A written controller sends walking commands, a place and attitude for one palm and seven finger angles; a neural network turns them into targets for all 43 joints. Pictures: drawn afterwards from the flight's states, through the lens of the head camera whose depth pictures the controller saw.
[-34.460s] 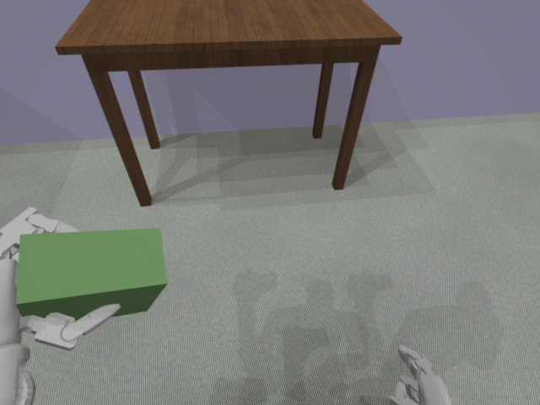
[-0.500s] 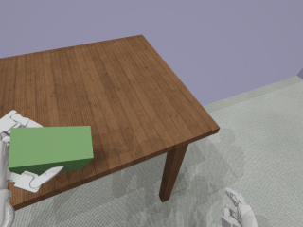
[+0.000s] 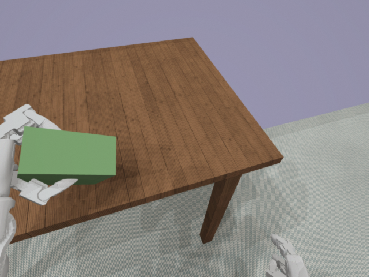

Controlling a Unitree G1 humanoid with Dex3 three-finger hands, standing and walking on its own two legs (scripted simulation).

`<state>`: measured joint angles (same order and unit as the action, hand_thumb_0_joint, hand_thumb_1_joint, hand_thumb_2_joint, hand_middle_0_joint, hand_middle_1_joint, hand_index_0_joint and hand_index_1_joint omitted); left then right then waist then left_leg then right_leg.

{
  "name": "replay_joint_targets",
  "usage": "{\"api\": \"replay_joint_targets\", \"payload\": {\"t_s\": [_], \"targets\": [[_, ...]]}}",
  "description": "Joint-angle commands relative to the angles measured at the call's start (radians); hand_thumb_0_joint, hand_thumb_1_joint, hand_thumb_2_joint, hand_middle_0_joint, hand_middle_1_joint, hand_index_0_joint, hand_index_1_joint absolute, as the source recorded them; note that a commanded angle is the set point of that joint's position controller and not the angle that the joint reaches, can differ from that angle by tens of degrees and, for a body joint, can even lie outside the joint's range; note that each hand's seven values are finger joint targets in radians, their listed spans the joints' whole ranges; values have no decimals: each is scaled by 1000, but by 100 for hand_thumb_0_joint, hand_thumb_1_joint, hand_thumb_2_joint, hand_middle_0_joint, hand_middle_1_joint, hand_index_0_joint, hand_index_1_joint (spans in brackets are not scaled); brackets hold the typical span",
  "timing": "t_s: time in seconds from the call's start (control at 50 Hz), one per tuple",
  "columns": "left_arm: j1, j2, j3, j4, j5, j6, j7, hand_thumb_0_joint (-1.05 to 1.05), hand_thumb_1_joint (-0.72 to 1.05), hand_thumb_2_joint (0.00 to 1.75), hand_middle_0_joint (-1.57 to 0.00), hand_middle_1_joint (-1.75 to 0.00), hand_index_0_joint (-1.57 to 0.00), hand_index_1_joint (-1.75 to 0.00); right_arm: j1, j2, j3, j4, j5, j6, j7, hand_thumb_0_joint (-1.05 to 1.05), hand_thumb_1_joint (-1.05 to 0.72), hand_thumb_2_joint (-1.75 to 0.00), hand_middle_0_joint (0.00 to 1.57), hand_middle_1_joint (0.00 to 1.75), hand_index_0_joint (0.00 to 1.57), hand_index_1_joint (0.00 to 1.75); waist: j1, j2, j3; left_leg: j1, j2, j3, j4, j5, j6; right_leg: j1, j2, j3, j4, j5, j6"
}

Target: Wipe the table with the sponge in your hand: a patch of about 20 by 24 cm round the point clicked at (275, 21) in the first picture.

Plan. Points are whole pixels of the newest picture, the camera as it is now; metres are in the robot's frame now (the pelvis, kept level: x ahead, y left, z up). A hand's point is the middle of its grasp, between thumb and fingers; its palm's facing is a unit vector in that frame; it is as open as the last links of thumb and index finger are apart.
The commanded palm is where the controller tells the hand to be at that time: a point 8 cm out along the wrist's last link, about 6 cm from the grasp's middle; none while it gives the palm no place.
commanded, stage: turn the palm down, sponge in hand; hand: left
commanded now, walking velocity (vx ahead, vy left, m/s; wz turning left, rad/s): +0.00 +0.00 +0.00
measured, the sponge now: (80, 161) +0.26 +0.23 +0.15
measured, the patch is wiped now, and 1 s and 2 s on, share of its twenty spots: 0.00 0.00 0.00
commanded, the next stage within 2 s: none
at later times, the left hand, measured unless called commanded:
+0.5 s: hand (41, 171) +0.21 +0.26 +0.18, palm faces +0.41 -0.59 -0.69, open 10.1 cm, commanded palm +0.17 +0.27 +0.22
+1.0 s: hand (46, 155) +0.23 +0.25 +0.20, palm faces +0.32 -0.37 -0.87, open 10.1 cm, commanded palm +0.19 +0.26 +0.25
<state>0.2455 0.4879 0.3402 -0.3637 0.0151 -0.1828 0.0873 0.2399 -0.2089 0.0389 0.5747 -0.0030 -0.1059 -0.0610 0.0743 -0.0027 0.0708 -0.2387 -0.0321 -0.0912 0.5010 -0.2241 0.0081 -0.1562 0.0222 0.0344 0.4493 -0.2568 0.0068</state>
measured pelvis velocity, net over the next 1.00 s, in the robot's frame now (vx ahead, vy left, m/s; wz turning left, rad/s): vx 0.00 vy -0.02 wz -0.02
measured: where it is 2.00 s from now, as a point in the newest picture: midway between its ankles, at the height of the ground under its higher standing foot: outside the picture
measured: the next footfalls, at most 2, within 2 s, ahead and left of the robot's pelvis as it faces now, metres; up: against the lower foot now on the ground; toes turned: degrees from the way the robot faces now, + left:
none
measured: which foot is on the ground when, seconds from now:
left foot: down 0.00-1.00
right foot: down 0.00-1.00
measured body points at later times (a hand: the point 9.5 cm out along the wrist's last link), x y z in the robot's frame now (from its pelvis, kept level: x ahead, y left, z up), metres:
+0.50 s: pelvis -0.02 -0.02 -0.01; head -0.04 -0.05 +0.44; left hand +0.18 +0.28 +0.22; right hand +0.19 -0.23 -0.09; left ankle +0.03 +0.11 -0.74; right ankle -0.01 -0.13 -0.74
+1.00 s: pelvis +0.00 -0.02 -0.01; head -0.01 -0.06 +0.44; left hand +0.21 +0.26 +0.25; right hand +0.23 -0.25 -0.08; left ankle +0.03 +0.11 -0.74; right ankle -0.01 -0.13 -0.74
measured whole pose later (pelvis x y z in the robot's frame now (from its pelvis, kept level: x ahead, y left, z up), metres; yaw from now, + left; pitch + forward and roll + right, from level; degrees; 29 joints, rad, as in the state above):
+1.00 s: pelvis +0.00 -0.02 -0.01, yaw -1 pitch -2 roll +1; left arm 0.22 0.66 0.24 -0.53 0.36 0.34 -0.02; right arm 0.13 -0.28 0.02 0.60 0.04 -0.03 -0.13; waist 0.12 0.09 -0.01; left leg -0.25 -0.02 -0.08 0.54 -0.25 -0.02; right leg -0.21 0.03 0.04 0.57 -0.32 -0.02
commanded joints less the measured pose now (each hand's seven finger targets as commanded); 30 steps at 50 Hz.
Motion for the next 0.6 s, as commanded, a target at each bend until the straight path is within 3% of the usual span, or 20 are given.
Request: {"api": "replay_joint_targets", "payload": {"t_s": [0.0, 0.02, 0.04, 0.06, 0.1, 0.12, 0.14, 0.18, 0.22, 0.24, 0.26, 0.3, 0.32, 0.34, 0.4, 0.46, 0.5, 0.52, 0.54, 0.58], "targets": [[-191, 101, 122, -54, -68, 132, -76, 0, 10, 130, -120, -160, -120, -160, -116, -176, -91, -74, -9, -58, 37, 0, -90, -90, 20, 30, 20, 30, 9, 128, -361, 210, 25, 103, -10, 491, -41, -17, 38, -121, 35, 286, -37], [-74, 21, 53, -2, -86, 195, -101, 0, 10, 130, -120, -160, -120, -160, -170, -167, -72, -93, 15, -55, 46, 0, -90, -90, 20, 30, 20, 30, 16, 123, -281, 163, 23, 112, -21, 376, -30, -37, 40, -120, 29, 242, -38], [-88, 57, 39, -116, -67, 209, -113, 0, 10, 130, -120, -160, -120, -160, -187, -179, -64, -109, 10, -60, 53, 0, -90, -90, 20, 30, 20, 30, 14, 66, -246, 106, 21, 103, -39, 300, -17, -40, 24, -130, 32, 231, -35], [-76, 77, 12, -149, -22, 225, -109, 0, 10, 130, -120, -160, -120, -160, -215, -169, -54, -122, 13, -54, 52, 0, -90, -90, 20, 30, 20, 30, 10, 59, -203, 76, 17, 97, -58, 220, -7, -65, 24, -127, 42, 178, -33], [-45, 140, 37, -241, 50, 228, -76, 0, 10, 130, -120, -160, -120, -160, -243, -162, -45, -149, 2, -38, 45, 0, -90, -90, 20, 30, 20, 30, 0, 72, -158, 27, 14, 81, -80, 66, 5, -103, 19, -119, 49, 75, -29], [-66, 212, 103, -314, 65, 218, -45, 0, 10, 130, -120, -160, -120, -160, -261, -159, -42, -162, 7, -29, 39, 0, -90, -90, 20, 30, 20, 30, 12, 113, -182, 23, 13, 86, -83, 11, 5, -96, 22, -107, 57, 37, -33], [-112, 230, 121, -375, 77, 191, -21, 0, 10, 130, -120, -160, -120, -160, -256, -149, -43, -170, -16, -29, 33, 0, -90, -90, 20, 30, 20, 30, 4, 94, -211, 9, 8, 72, -78, 1, 5, -97, 14, -107, 57, 21, -33], [-74, 240, 177, -343, 66, 159, 22, 0, 10, 130, -120, -160, -120, -160, -243, -139, -45, -154, -18, -22, 17, 0, -90, -90, 20, 30, 20, 30, -3, 36, -216, 7, 7, 68, -56, -48, 8, -116, 19, -104, 58, -27, -22], [-168, 332, 243, -320, 90, 156, 71, 0, 10, 130, -120, -160, -120, -160, -237, -143, -45, -137, -9, -8, 5, 0, -90, -90, 20, 30, 20, 30, -3, 90, -194, -17, 5, 71, -51, -123, 7, -144, 20, -85, 49, -88, -24], [-216, 251, 161, -316, 103, 159, 83, 0, 10, 130, -120, -160, -120, -160, -240, -128, -45, -141, -15, -7, 4, 0, -90, -90, 20, 30, 20, 30, -15, 99, -193, -26, 2, 66, -50, -149, 5, -149, 10, -90, 50, -104, -24], [-216, 242, 148, -261, 114, 173, 94, 0, 10, 130, -120, -160, -120, -160, -230, -129, -47, -121, -11, -5, -2, 0, -90, -90, 20, 30, 20, 30, -21, 116, -170, -20, 2, 66, -46, -172, 6, -158, 12, -84, 48, -111, -24], [-217, 248, 112, -217, 136, 228, 88, 0, 10, 130, -120, -160, -120, -160, -236, -146, -49, -117, -6, 4, -17, 0, -90, -90, 20, 30, 20, 30, -20, 123, -172, -18, -5, 74, -42, -173, 11, -147, 0, -69, 28, -118, -22], [-223, 252, 94, -178, 150, 273, 77, 0, 10, 130, -120, -160, -120, -160, -250, -147, -40, -119, 6, 10, -21, 0, -90, -90, 20, 30, 20, 30, -15, 141, -138, -25, -7, 79, -50, -190, 12, -160, 1, -63, 17, -133, -25], [-249, 218, 38, -193, 151, 301, 54, 0, 10, 130, -120, -160, -120, -160, -259, -150, -38, -127, 11, 11, -29, 0, -90, -90, 20, 30, 20, 30, -25, 101, -138, -19, -6, 78, -54, -184, 14, -153, -8, -61, 5, -134, -20], [-263, 256, -2, -229, 178, 373, -18, 0, 10, 130, -120, -160, -120, -160, -282, -150, -30, -143, 19, 12, -57, 0, -90, -90, 20, 30, 20, 30, -13, 73, -132, 2, -8, 93, -54, -153, 23, -138, -16, -41, -26, -162, -14], [-239, 290, 24, -266, 197, 373, -62, 0, 10, 130, -120, -160, -120, -160, -284, -136, -27, -151, 22, 0, -69, 0, -90, -90, 20, 30, 20, 30, 1, 18, -136, 20, -3, 97, -49, -103, 26, -127, -14, -37, -42, -162, -10], [-209, 354, 96, -283, 197, 351, -70, 0, 10, 130, -120, -160, -120, -160, -269, -139, -36, -147, 14, -4, -74, 0, -90, -90, 20, 30, 20, 30, 17, 14, -172, 32, -1, 101, -30, -37, 29, -101, -19, -27, -47, -118, -6], [-197, 417, 165, -284, 203, 348, -62, 0, 10, 130, -120, -160, -120, -160, -282, -137, -34, -144, 20, -8, -71, 0, -90, -90, 20, 30, 20, 30, 35, 39, -174, 38, -1, 104, -26, -21, 25, -96, -14, -15, -54, -111, -9], [-213, 372, 137, -290, 202, 340, -59, 0, 10, 130, -120, -160, -120, -160, -272, -127, -34, -145, 15, -7, -68, 0, -90, -90, 20, 30, 20, 30, 26, 28, -190, 32, 0, 105, -19, 17, 25, -84, -20, -27, -41, -66, -8], [-158, 376, 157, -273, 201, 341, -48, 0, 10, 130, -120, -160, -120, -160, -243, -134, -48, -137, 17, -1, -67, 0, -90, -90, 20, 30, 20, 30, 31, 46, -195, 36, 3, 113, -9, 65, 22, -66, -20, -29, -30, 13, -5]]}}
